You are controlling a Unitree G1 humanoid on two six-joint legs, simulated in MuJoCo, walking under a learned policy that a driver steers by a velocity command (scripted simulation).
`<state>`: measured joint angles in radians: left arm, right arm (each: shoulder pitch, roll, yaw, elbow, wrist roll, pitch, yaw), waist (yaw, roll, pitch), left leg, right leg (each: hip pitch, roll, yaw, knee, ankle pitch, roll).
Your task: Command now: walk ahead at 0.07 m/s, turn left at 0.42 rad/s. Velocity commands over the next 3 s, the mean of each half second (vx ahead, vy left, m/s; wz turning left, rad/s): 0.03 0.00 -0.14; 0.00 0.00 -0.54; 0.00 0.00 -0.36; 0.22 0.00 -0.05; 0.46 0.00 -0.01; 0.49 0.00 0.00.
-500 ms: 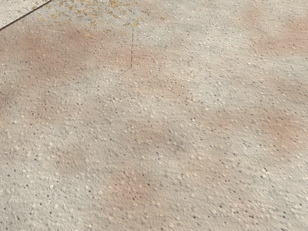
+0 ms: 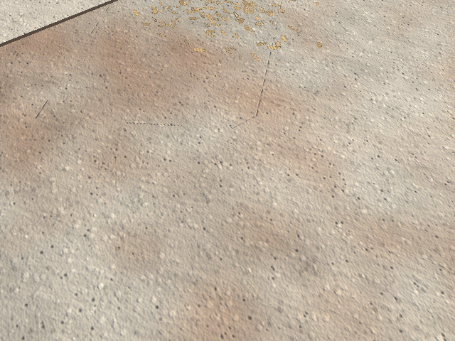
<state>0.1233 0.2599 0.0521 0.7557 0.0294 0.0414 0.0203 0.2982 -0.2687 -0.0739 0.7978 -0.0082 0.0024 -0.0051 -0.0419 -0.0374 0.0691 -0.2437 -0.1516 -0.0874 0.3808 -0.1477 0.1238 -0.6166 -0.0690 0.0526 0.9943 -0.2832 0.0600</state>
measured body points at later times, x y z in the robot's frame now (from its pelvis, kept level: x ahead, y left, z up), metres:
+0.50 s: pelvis +0.03 -0.03 +0.00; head +0.07 -0.05 +0.45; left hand +0.16 +0.24 -0.12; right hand +0.12 -0.32 -0.12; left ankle +0.02 +0.09 -0.71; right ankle +0.05 -0.15 -0.74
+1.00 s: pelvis +0.01 -0.01 +0.00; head +0.04 -0.03 +0.44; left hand +0.26 +0.16 -0.11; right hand -0.02 -0.31 -0.12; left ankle +0.05 +0.08 -0.74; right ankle -0.05 -0.10 -0.72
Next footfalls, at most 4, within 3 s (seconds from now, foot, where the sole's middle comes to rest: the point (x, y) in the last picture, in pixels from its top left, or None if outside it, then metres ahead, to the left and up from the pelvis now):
0.22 right None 0.09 -0.15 -0.78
0.60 left None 0.08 0.07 -0.78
1.04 right None -0.01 -0.12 -0.78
1.52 left None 0.10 0.04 -0.78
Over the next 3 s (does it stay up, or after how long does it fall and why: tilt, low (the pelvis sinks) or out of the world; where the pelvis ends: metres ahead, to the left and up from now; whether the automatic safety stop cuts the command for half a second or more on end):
stays up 0.50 -0.43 -0.02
